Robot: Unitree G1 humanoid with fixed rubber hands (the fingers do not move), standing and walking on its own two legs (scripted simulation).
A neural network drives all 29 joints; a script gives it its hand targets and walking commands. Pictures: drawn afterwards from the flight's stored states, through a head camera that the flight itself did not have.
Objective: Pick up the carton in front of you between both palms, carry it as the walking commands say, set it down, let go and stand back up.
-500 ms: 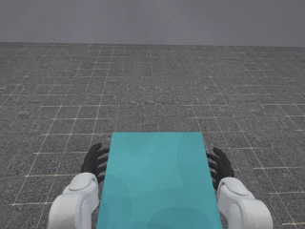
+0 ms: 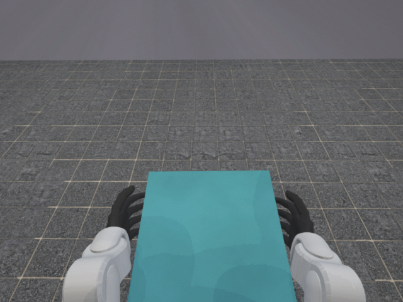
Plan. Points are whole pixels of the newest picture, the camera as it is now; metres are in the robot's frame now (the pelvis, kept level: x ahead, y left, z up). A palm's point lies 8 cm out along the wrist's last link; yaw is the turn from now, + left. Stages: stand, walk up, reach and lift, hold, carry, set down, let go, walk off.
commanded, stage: carry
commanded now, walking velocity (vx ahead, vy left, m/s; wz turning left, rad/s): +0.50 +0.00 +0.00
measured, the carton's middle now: (209, 252) +0.23 +0.00 +0.02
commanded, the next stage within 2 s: none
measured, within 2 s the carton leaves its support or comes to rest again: neither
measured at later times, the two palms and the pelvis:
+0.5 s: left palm (146, 117) +0.56 +0.18 +0.09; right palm (259, 120) +0.55 -0.12 +0.09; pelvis +0.33 +0.03 +0.00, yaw -2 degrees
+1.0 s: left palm (167, 75) +0.79 +0.15 +0.09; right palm (256, 77) +0.79 -0.15 +0.09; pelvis +0.56 +0.00 -0.01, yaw -1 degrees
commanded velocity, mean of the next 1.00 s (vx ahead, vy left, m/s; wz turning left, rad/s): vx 0.22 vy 0.00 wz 0.00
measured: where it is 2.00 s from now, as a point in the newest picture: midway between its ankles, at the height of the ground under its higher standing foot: (204, 255)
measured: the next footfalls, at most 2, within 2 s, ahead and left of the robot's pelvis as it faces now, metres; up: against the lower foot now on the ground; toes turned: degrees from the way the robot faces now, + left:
left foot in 0.14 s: +0.28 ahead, +0.13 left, +0.00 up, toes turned +11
right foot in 0.62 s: +0.59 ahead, -0.11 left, +0.00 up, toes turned +1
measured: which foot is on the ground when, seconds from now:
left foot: up 0.00-0.12, down 0.14-0.64, up 0.66-0.88, down 0.90-1.00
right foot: down 0.00-0.16, up 0.18-0.60, down 0.62-1.00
